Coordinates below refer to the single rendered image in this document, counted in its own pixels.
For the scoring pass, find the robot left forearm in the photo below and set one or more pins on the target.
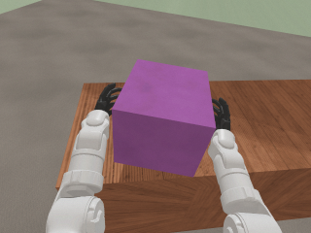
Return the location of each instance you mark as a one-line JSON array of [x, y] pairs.
[[84, 176]]

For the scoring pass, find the carton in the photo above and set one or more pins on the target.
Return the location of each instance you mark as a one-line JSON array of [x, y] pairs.
[[163, 119]]

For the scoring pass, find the robot right upper arm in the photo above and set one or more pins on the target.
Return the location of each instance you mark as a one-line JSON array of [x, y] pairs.
[[250, 223]]

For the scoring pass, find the right robot hand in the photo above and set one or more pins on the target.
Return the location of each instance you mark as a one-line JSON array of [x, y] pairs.
[[222, 118]]

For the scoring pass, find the pedestal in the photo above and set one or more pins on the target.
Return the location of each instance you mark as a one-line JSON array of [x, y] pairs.
[[271, 124]]

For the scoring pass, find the left robot hand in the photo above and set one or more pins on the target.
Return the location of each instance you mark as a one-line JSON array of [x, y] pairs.
[[104, 102]]

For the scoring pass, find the robot left upper arm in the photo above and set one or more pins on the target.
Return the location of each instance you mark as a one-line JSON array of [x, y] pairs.
[[80, 214]]

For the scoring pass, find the robot right forearm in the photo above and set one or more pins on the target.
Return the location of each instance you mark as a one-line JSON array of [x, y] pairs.
[[237, 192]]

